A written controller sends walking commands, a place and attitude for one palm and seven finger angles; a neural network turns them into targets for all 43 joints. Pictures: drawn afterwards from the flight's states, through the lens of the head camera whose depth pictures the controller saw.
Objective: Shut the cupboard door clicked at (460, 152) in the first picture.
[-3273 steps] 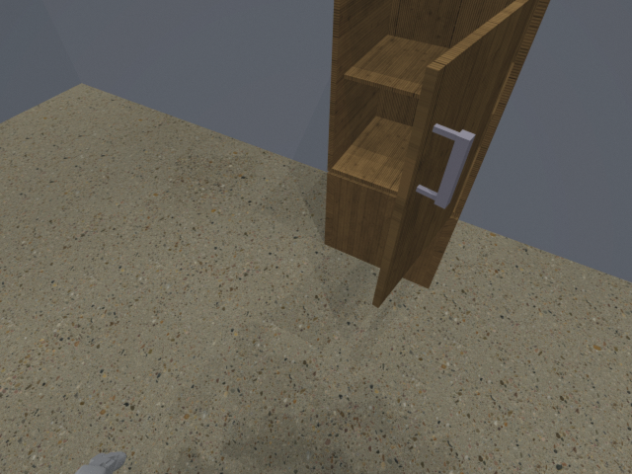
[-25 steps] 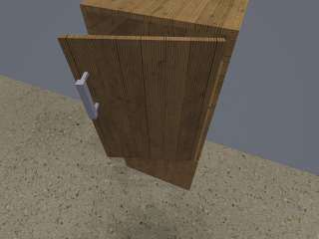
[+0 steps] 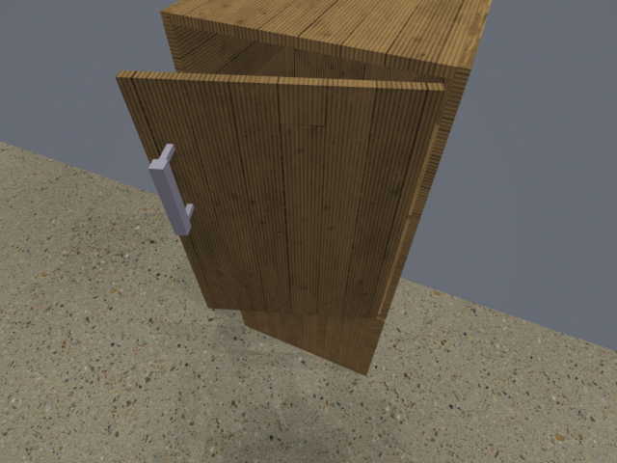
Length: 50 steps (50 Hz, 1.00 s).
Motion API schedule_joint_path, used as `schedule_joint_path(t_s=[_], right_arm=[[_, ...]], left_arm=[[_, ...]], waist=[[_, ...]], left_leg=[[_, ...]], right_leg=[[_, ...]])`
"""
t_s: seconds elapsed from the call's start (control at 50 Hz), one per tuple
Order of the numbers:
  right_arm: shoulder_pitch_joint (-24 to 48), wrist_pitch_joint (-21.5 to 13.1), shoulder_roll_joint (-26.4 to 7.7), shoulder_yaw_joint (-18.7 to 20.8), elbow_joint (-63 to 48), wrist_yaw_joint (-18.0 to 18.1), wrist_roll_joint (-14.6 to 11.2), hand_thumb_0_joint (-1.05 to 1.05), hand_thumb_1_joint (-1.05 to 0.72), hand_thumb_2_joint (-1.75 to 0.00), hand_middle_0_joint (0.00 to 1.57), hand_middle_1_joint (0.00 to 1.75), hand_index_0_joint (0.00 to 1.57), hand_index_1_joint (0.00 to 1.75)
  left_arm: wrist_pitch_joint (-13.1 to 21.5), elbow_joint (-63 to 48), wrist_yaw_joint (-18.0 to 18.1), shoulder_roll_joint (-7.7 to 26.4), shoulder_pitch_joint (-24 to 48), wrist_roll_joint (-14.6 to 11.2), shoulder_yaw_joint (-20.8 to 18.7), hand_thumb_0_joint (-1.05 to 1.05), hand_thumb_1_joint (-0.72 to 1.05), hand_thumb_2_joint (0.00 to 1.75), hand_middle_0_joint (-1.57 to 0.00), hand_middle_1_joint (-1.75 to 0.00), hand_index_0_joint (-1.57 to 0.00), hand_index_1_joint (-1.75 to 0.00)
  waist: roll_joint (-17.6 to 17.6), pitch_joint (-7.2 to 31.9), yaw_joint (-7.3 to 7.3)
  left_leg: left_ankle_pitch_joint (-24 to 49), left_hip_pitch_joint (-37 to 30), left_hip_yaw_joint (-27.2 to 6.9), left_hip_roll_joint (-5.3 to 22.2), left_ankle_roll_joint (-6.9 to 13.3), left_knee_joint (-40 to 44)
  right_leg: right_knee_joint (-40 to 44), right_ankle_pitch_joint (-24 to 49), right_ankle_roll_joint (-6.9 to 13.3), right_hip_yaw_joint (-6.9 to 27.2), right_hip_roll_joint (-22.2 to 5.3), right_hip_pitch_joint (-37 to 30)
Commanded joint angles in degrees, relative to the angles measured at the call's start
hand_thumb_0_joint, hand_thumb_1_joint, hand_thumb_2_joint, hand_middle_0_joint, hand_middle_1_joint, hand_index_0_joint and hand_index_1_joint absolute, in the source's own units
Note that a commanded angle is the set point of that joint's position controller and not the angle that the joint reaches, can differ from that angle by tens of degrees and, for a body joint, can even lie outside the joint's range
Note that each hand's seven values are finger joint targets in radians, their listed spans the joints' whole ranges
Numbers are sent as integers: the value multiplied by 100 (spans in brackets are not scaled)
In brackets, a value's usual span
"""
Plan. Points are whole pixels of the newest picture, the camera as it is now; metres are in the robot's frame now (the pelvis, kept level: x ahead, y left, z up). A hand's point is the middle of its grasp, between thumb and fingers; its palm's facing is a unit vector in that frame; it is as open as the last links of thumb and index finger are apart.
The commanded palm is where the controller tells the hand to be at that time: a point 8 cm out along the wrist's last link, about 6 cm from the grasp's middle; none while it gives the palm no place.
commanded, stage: look again from close up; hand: left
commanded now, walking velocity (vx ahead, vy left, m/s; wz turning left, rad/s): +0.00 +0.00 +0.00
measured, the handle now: (176, 191) +0.47 +0.25 +0.07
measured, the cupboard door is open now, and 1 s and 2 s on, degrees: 19 19 19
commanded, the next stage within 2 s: raise the hand and make a fist in 0.28 s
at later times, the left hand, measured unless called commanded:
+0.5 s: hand out of the picture +0.12 +0.20 -0.09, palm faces +0.24 -0.96 -0.16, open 7.3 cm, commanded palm +0.10 +0.23 -0.06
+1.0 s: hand (152, 453) +0.13 +0.19 -0.01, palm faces +0.02 -1.00 -0.05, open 5.2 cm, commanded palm +0.11 +0.24 -0.01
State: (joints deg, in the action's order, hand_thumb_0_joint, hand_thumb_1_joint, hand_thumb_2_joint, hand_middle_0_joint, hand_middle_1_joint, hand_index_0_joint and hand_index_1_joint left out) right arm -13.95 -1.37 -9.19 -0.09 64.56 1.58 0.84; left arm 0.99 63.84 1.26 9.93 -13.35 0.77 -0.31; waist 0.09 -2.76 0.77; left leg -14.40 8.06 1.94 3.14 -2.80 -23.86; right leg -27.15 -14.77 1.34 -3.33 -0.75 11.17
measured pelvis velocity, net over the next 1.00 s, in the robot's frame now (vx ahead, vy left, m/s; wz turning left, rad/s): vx -0.06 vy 0.02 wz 0.05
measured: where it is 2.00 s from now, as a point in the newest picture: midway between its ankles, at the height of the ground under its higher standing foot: outside the picture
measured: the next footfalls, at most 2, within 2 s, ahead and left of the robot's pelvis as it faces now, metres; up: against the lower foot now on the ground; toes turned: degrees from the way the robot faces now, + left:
none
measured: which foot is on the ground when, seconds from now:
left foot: down 0.00-1.00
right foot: down 0.00-1.00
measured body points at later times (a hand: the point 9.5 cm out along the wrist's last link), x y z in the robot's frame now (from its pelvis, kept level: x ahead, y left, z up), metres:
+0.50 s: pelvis -0.01 +0.01 -0.01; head +0.00 +0.00 +0.44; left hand +0.10 +0.25 -0.08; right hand +0.05 -0.23 -0.14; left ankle -0.02 +0.15 -0.74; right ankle +0.00 -0.10 -0.74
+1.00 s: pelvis -0.06 +0.02 -0.10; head -0.01 +0.03 +0.35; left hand +0.13 +0.25 -0.01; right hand +0.17 -0.17 -0.15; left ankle -0.02 +0.15 -0.74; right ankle +0.00 -0.10 -0.74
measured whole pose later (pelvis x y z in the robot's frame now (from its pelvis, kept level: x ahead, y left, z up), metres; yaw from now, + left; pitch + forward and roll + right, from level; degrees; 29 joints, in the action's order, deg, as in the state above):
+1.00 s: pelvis -0.06 +0.02 -0.10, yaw +3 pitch +10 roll -2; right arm -11.0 -13.5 -10.9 -2.0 27.4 3.0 -1.2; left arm 21.9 -11.6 -12.9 12.4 -26.4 -12.8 -3.8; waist -1.5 5.1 3.2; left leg -30.1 49.6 -3.2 2.4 -1.4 -69.3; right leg -66.1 -28.0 0.4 -6.4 -3.1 48.2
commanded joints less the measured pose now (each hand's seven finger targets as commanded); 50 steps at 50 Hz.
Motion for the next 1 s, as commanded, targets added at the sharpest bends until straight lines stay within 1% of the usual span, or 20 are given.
schedule_joint_path(t_s=[0.0, 0.34, 0.36, 0.38, 0.4, 0.42, 0.44, 0.46, 0.48, 0.5, 0.52, 0.56, 0.6, 0.62, 0.64, 0.7, 0.72, 0.78, 0.86, 0.98], right_arm=[[-332, -45, -552, 67, -144, 21, 5, 0, -90, -90, 20, 30, 20, 30], [-416, -49, -511, 73, -76, 30, 1, 0, -90, -90, 20, 30, 20, 30], [237, -53, -685, 148, -460, -34, -77, 0, -90, -90, 20, 30, 20, 30], [-346, -1246, -1756, 340, -2150, 669, -28, 0, -90, -90, 20, 30, 20, 30], [143, -1518, -1012, 124, -2151, 621, -206, 0, -90, -90, 20, 30, 20, 30], [484, -1719, -873, 116, -2278, 553, -318, 0, -90, -90, 20, 30, 20, 30], [240, -1917, -946, 149, -2148, 437, -361, 0, -90, -90, 20, 30, 20, 30], [182, -2010, -1061, 321, -2348, 366, -272, 0, -90, -90, 20, 30, 20, 30], [231, -2065, -1120, 415, -2502, 309, -183, 0, -90, -90, 20, 30, 20, 30], [336, -2113, -1070, 444, -2714, 228, -111, 0, -90, -90, 20, 30, 20, 30], [413, -2149, -1020, 506, -2952, 117, -127, 0, -90, -90, 20, 30, 20, 30], [477, -2126, -972, 554, -3252, -83, -52, 0, -90, -90, 20, 30, 20, 30], [623, -2041, -1054, 623, -3571, -217, -34, 0, -90, -90, 20, 30, 20, 30], [597, -1951, -1047, 687, -3706, -240, -101, 0, -90, -90, 20, 30, 20, 30], [761, -1880, -1127, 642, -4044, -238, -133, 0, -90, -90, 20, 30, 20, 30], [782, -1695, -1133, 558, -4643, -86, -230, 0, -90, -90, 20, 30, 20, 30], [720, -1648, -1109, 537, -4699, -19, -239, 0, -90, -90, 20, 30, 20, 30], [441, -1592, -1060, 446, -4780, 105, -207, 0, -90, -90, 20, 30, 20, 30], [265, -1569, -1108, 320, -4613, 219, -186, 0, -90, -90, 20, 30, 20, 30], [348, -1428, -1056, 241, -4678, 291, -305, 0, -90, -90, 20, 30, 20, 30]], left_arm=[[86, -201, 35, 715, -263, -7, -111, 0, 90, 90, -20, -30, -20, -30], [85, -197, 40, 673, -315, -5, -110, 0, 90, 90, -20, -30, -20, -30], [156, 94, 277, 684, -971, 11, -108, 0, 90, 90, -20, -30, -20, -30], [1920, -9291, 113, 4011, 3986, -935, -2320, 0, 90, 90, -20, -30, -20, -30], [1395, -7486, 215, 1285, 83, -853, -376, 0, 90, 90, -22, -32, -22, -32], [533, -6990, 285, -200, -1147, -1198, 67, 0, 90, 90, -24, -34, -24, -34], [538, -6384, 345, -156, -680, -1079, 92, 0, 90, 90, -25, -36, -25, -36], [839, -6326, 304, 31, -395, -1117, -211, 0, 90, 90, -27, -38, -27, -38], [1195, -5848, 156, 111, -795, -1105, -436, 0, 90, 90, -29, -40, -29, -40], [1631, -5527, -86, -101, -1279, -1179, -410, 0, 90, 90, -31, -42, -31, -42], [2074, -5271, -390, -65, -1917, -1217, -589, 0, 90, 90, -33, -44, -33, -44], [3082, -5270, -1085, -102, -2311, -1397, -705, 0, 90, 90, -36, -48, -36, -48], [3952, -5458, -1857, 145, -2219, -1453, -763, 0, 90, 90, -40, -52, -40, -52], [3971, -5349, -2008, 470, -2421, -1450, -1158, 0, 90, 90, -42, -54, -42, -54], [3812, -5826, -2136, 394, -2229, -1549, -931, 0, 90, 90, -44, -56, -44, -56], [3085, -7223, -1981, 606, -1415, -1757, -936, 0, 90, 90, -49, -62, -49, -62], [2985, -7728, -1779, 722, -1115, -1755, -987, 0, 90, 90, -51, -64, -51, -64], [3022, -9042, -1324, 701, -615, -1549, -732, 0, 90, 90, -57, -70, -57, -70], [2970, -9165, -1304, 560, -544, -1372, -308, 0, 90, 90, -64, -78, -64, -78], [1721, -8591, -1493, 782, -1318, -1459, -664, 0, 90, 90, -75, -90, -75, -90]], waist=[[59, 87, -26], [24, 48, -16], [74, -61, 223], [-293, 2485, -715], [-2095, 3166, -128], [-1477, 2203, 22], [-383, 798, -361], [212, 33, -464], [814, -174, -373], [1270, -169, -197], [874, -7, 104], [1229, 598, 292], [971, 957, 261], [606, 1150, 413], [233, 1330, 417], [-213, 1696, 304], [-8, 1700, 193], [-333, 1899, -54], [-422, 1774, -322], [-153, 1789, -59]], left_leg=[[811, 159, -175, 265, 289, 342], [856, 205, -204, 264, 294, 359], [453, 670, 82, 288, 127, -915], [1599, -1549, 273, 79, 480, -647], [2643, -938, 287, -317, 528, -524], [2907, -320, 134, -145, 332, -457], [1832, 361, -88, -212, 333, -546], [863, 910, -209, -283, 337, -642], [211, 1447, -235, -329, 324, -850], [-140, 1918, -260, -379, 294, -1127], [-178, 2166, -161, -451, 232, -1376], [-267, 2863, -94, -502, 143, -2087], [-380, 3446, -68, -525, 142, -2797], [-371, 3588, -12, -528, 205, -2966], [-524, 3632, 58, -576, 252, -3005], [-1101, 3687, 10, -559, 340, -3034], [-1313, 3815, -72, -497, 365, -3103], [-1230, 3543, -275, -388, 414, -3203], [-1173, 3470, -433, -306, 437, -3302], [-1342, 3452, -447, -358, 380, -2820]], right_leg=[[581, 1055, 90, 569, -584, -90], [592, 1061, 96, 541, -565, -127], [619, 3144, -101, 962, -1000, -121], [85, 2841, -138, 780, -467, -432], [-510, 2233, 34, 183, -44, -523], [-423, 1664, -45, -282, -16, -264], [-280, 1230, -141, -303, -4, 534], [-209, 578, -203, -297, -30, 1139], [-294, -188, -218, -294, -52, 1634], [-531, -699, -206, -254, -43, 1928], [-789, -816, -119, -130, -82, 1938], [-1593, -728, -48, -6, -103, 2128], [-2202, -570, 20, 275, -181, 2394], [-2327, -616, 76, 435, -219, 2396], [-2424, -864, 81, 441, -209, 2494], [-2394, -1792, 24, 515, -147, 2740], [-2372, -2144, -17, 578, -105, 2897], [-2526, -1775, -2, 401, 8, 3089], [-2711, -1399, -11, 133, 115, 3416], [-2250, -1687, -50, 106, 69, 2744]])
